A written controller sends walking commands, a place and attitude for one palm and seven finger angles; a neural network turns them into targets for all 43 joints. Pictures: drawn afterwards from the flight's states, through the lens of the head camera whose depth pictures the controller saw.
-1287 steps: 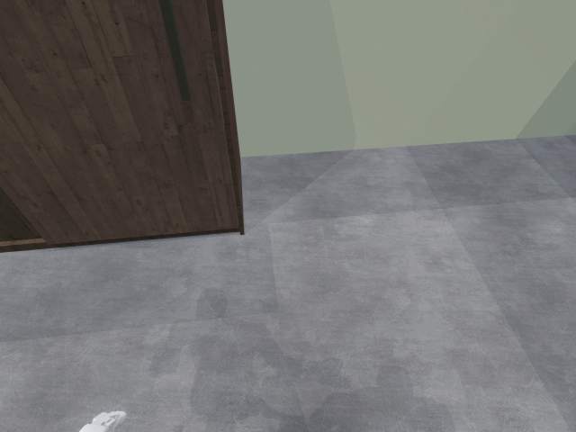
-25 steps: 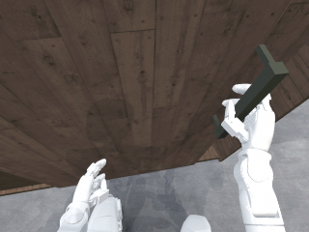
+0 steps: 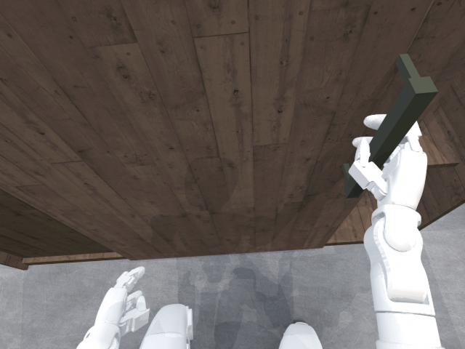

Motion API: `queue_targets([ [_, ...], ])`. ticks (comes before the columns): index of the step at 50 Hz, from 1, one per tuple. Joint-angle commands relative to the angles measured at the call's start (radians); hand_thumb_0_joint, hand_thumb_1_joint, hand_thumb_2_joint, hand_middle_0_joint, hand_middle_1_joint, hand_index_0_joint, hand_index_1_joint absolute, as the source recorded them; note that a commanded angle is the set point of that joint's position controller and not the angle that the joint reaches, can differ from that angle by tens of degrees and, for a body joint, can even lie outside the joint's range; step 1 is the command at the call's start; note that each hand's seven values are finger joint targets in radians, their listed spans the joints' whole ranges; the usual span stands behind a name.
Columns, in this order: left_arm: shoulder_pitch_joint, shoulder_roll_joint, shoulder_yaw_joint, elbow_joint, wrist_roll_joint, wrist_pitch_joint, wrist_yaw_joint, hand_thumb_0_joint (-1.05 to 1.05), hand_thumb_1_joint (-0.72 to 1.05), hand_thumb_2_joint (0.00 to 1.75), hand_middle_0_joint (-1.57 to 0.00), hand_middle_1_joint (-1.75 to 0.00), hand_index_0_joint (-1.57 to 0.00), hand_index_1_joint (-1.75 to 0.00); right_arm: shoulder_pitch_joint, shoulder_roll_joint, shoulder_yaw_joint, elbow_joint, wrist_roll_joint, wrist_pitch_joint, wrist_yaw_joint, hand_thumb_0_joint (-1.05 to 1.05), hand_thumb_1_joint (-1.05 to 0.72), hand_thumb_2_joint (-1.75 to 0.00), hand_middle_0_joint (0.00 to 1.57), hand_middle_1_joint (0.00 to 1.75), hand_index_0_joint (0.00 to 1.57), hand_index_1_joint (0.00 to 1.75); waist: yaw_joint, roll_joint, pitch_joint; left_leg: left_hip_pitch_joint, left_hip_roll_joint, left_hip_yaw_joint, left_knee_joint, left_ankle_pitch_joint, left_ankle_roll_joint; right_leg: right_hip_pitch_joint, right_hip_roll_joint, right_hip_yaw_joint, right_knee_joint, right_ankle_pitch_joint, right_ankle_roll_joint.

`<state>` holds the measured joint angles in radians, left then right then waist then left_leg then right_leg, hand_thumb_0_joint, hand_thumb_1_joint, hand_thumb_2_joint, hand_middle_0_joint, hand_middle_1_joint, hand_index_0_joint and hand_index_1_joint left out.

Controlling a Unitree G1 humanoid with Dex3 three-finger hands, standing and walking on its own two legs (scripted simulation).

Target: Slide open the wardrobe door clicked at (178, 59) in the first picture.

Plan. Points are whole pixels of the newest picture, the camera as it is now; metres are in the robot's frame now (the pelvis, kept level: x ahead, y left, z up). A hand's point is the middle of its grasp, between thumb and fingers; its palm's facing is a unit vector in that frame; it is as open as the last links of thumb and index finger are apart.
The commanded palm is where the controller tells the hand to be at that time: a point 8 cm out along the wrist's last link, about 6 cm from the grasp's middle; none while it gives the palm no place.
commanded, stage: step sideways, sliding the door along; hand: right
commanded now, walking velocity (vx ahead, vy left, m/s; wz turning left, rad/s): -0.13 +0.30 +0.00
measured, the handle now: (372, 141) +0.39 -0.25 +0.08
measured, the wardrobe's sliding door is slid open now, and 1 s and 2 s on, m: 0.29 0.52 0.64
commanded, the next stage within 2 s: stop walking and hold the door there in 1.64 s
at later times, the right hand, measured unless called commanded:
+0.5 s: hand (274, 172) +0.34 -0.09 +0.09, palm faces +0.33 +0.95 -0.01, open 6.1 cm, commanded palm +0.31 -0.06 +0.07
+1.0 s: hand (200, 172) +0.36 +0.02 +0.08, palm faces +0.68 +0.72 -0.14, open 7.3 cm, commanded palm +0.32 +0.07 +0.03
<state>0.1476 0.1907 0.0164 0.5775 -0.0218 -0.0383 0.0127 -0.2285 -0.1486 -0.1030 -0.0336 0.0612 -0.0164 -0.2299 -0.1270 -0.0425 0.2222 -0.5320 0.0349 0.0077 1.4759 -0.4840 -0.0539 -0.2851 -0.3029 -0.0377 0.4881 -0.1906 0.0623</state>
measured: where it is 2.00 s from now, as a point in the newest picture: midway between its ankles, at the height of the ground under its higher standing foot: (141, 344)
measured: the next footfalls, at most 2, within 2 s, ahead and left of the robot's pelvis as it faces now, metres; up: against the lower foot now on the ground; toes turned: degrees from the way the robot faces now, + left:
left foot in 0.16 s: +0.02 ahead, +0.24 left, +0.00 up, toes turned +7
right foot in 0.34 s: +0.03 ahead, -0.05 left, +0.00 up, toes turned -5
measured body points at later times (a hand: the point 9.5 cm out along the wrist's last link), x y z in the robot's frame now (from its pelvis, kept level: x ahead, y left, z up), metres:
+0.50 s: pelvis -0.03 +0.11 +0.00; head +0.04 +0.07 +0.44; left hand +0.13 +0.32 -0.11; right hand +0.32 -0.14 +0.09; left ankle -0.07 +0.25 -0.48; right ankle -0.01 -0.05 -0.75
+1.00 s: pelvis +0.05 +0.32 -0.09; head +0.12 +0.36 +0.35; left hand +0.30 +0.53 -0.20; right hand +0.32 -0.01 +0.09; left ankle +0.16 +0.50 -0.75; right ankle -0.03 +0.10 -0.67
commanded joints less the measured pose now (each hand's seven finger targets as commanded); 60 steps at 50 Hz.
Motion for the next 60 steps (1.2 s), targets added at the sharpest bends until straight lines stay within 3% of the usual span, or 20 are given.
queue_targets([
  [1,-0.036,0.158,0.067,-0.148,-0.010,-0.071,0.006,0.00,0.90,0.90,-0.20,-0.30,-0.20,-0.30,-0.430,0.053,0.268,-0.305,-0.042,-0.151,0.122,0.00,-0.90,-0.90,0.45,1.40,0.45,1.40,0.173,-0.382,-0.494,-0.003,-0.021,0.134,-0.493,-0.017,0.003,0.498,-0.050,0.003,0.005,0.565,-0.167],
  [5,-0.038,0.140,0.060,-0.139,-0.023,-0.088,-0.018,0.00,0.90,0.90,-0.20,-0.30,-0.20,-0.30,-0.452,-0.006,0.214,-0.217,-0.044,-0.187,0.120,0.00,-0.90,-0.90,0.45,1.40,0.45,1.40,0.179,-0.338,-0.481,0.276,-0.018,0.160,-0.925,0.215,0.021,0.371,-0.055,0.025,0.117,0.498,-0.140],
  [9,-0.097,0.044,0.006,-0.114,-0.041,-0.069,-0.001,0.00,0.90,0.90,-0.20,-0.30,-0.20,-0.30,-0.542,-0.176,0.114,-0.176,-0.050,-0.181,0.110,0.00,-0.90,-0.90,0.45,1.40,0.45,1.40,0.168,0.212,-0.496,0.537,0.267,-0.149,-1.053,1.003,0.169,-0.052,0.180,-0.049,0.517,-0.313,-0.080],
  [12,-0.089,0.115,0.026,-0.057,-0.024,-0.046,0.032,0.00,0.90,0.90,-0.20,-0.30,-0.20,-0.30,-0.536,-0.125,0.125,-0.177,-0.015,-0.149,0.107,0.00,-0.90,-0.90,0.45,1.40,0.45,1.40,0.115,0.468,-0.442,0.545,0.276,-0.209,-1.030,1.024,0.308,-0.169,0.223,0.058,0.745,-0.439,-0.062],
  [15,-0.081,0.102,-0.001,-0.043,-0.037,-0.012,0.046,0.00,0.90,0.90,-0.20,-0.30,-0.20,-0.30,-0.567,-0.012,0.195,-0.209,0.004,-0.170,0.093,0.00,-0.90,-0.90,0.45,1.40,0.45,1.40,0.203,0.181,-0.485,0.592,0.130,0.073,-0.546,0.936,0.152,0.085,0.216,0.016,-0.221,0.100,-0.064],
  [17,-0.148,0.147,0.056,-0.093,-0.012,-0.005,0.030,0.00,0.90,0.90,-0.20,-0.30,-0.20,-0.30,-0.512,0.021,0.231,-0.262,0.005,-0.188,0.102,0.00,-0.90,-0.90,0.45,1.40,0.45,1.40,0.147,-0.293,-0.561,-0.021,-0.024,0.015,-0.105,-0.038,0.060,0.615,-0.170,0.481,-0.147,0.922,-0.155],
  [21,-0.152,0.123,0.031,-0.077,-0.012,0.021,0.018,0.00,0.90,0.90,-0.20,-0.30,-0.20,-0.30,-0.602,0.014,0.268,-0.254,0.001,-0.156,0.121,0.00,-0.90,-0.90,0.45,1.40,0.45,1.40,0.164,-0.165,-0.484,-0.323,-0.012,-0.089,0.455,-0.030,0.045,0.476,-0.217,0.407,-0.124,0.507,-0.382],
  [28,-0.069,0.142,0.036,-0.134,0.003,0.005,0.045,0.00,0.90,0.90,-0.20,-0.30,-0.20,-0.30,-0.563,0.035,0.278,-0.234,-0.020,-0.107,0.117,0.00,-0.90,-0.90,0.45,1.40,0.45,1.40,0.131,-0.167,-0.495,-0.597,0.036,0.008,0.565,0.069,0.023,0.506,-0.133,0.214,-0.124,0.231,-0.290],
  [32,-0.065,0.157,0.048,-0.179,0.001,-0.011,0.045,0.00,0.90,0.90,-0.20,-0.30,-0.20,-0.30,-0.528,0.038,0.269,-0.213,-0.013,-0.116,0.136,0.00,-0.90,-0.90,0.45,1.40,0.45,1.40,0.134,-0.346,-0.476,-0.609,0.081,0.059,0.419,0.079,0.022,0.514,-0.132,0.189,-0.158,0.119,-0.291],
  [40,-0.061,0.181,0.059,-0.192,0.015,-0.044,0.039,0.00,0.90,0.90,-0.20,-0.30,-0.20,-0.30,-0.420,-0.039,0.164,-0.152,-0.001,-0.156,0.118,0.00,-0.90,-0.90,0.45,1.40,0.45,1.40,0.143,-0.437,-0.360,-0.225,0.082,0.110,-0.099,-0.105,0.046,0.227,-0.162,-0.014,-0.074,0.327,-0.199],
  [43,0.003,0.126,0.059,-0.116,-0.015,-0.058,0.034,0.00,0.90,0.90,-0.20,-0.30,-0.20,-0.30,-0.382,-0.120,0.101,-0.144,-0.010,-0.121,0.101,0.00,-0.90,-0.90,0.45,1.40,0.45,1.40,0.140,0.049,-0.441,0.334,0.013,-0.042,-0.727,0.256,0.066,-0.001,0.077,-0.053,0.429,0.048,-0.057],
  [45,-0.031,0.064,0.040,-0.109,-0.027,-0.072,0.012,0.00,0.90,0.90,-0.20,-0.30,-0.20,-0.30,-0.340,-0.325,-0.059,-0.211,-0.037,-0.098,0.088,0.00,-0.90,-0.90,0.45,1.40,0.45,1.40,0.118,0.549,-0.597,0.439,0.313,-0.544,-0.955,0.812,0.232,-0.236,0.286,0.104,1.080,-0.519,-0.033],
  [46,-0.101,0.044,0.007,-0.111,-0.013,-0.106,0.010,0.00,0.90,0.90,-0.20,-0.30,-0.20,-0.30,-0.419,-0.358,-0.072,-0.332,-0.041,-0.115,0.081,0.00,-0.90,-0.90,0.45,1.40,0.45,1.40,0.111,0.509,-0.534,0.270,0.390,-0.665,-1.077,0.719,0.278,-0.219,0.288,0.174,1.241,-0.523,-0.034],
  [48,-0.169,0.037,-0.028,-0.085,0.002,-0.160,-0.003,0.00,0.90,0.90,-0.20,-0.30,-0.20,-0.30,-0.547,-0.373,-0.041,-0.603,-0.022,-0.145,0.072,0.00,-0.90,-0.90,0.45,1.40,0.45,1.40,0.112,0.136,-0.265,-0.021,0.339,-0.718,-1.170,0.268,0.271,-0.190,0.292,0.059,1.045,-0.539,-0.024],
  [52,-0.019,0.129,0.068,-0.110,-0.040,-0.083,0.021,0.00,0.90,0.90,-0.20,-0.30,-0.20,-0.30,-0.187,-0.108,0.047,-0.428,0.019,-0.150,0.101,0.00,-0.90,-0.90,0.45,1.40,0.45,1.40,0.151,0.733,-0.507,0.498,0.189,-0.272,-0.698,0.976,0.205,-0.044,0.284,0.080,0.208,-0.414,-0.077],
  [54,-0.050,0.148,0.090,-0.140,-0.047,-0.082,0.042,0.00,0.90,0.90,-0.20,-0.30,-0.20,-0.30,-0.129,-0.046,0.126,-0.513,0.002,-0.185,0.084,0.00,-0.90,-0.90,0.45,1.40,0.45,1.40,0.165,0.274,-0.607,0.315,0.082,-0.105,-0.353,0.772,0.101,0.392,0.165,0.135,-0.157,0.319,-0.116],
  [55,-0.101,0.152,0.104,-0.156,-0.030,-0.092,0.037,0.00,0.90,0.90,-0.20,-0.30,-0.20,-0.30,-0.124,0.004,0.184,-0.579,-0.007,-0.204,0.085,0.00,-0.90,-0.90,0.45,1.40,0.45,1.40,0.148,-0.170,-0.603,-0.004,-0.028,0.010,-0.098,0.088,0.027,0.579,-0.060,0.389,-0.113,0.780,-0.186],
  [56,-0.124,0.107,0.084,-0.147,-0.021,-0.093,0.021,0.00,0.90,0.90,-0.20,-0.30,-0.20,-0.30,-0.189,0.034,0.235,-0.679,-0.020,-0.220,0.095,0.00,-0.90,-0.90,0.45,1.40,0.45,1.40,0.169,-0.347,-0.568,-0.164,-0.053,-0.023,0.125,-0.128,0.026,0.643,-0.047,0.370,-0.058,0.960,-0.205],
  [57,-0.161,0.096,0.064,-0.145,-0.005,-0.094,0.007,0.00,0.90,0.90,-0.20,-0.30,-0.20,-0.30,-0.238,-0.033,0.192,-0.712,-0.027,-0.236,0.083,0.00,-0.90,-0.90,0.45,1.40,0.45,1.40,0.187,-0.429,-0.505,-0.216,-0.057,-0.074,0.219,-0.126,0.040,0.562,-0.024,0.373,-0.026,0.862,-0.235],
  [60,-0.031,0.115,0.065,-0.119,-0.036,-0.107,0.027,0.00,0.90,0.90,-0.20,-0.30,-0.20,-0.30,-0.015,0.096,0.332,-0.547,-0.008,-0.200,0.080,0.00,-0.90,-0.90,0.45,1.40,0.45,1.40,0.213,-0.162,-0.381,-0.492,-0.053,-0.089,0.309,-0.293,0.078,0.682,-0.070,0.269,0.035,0.824,-0.364],
])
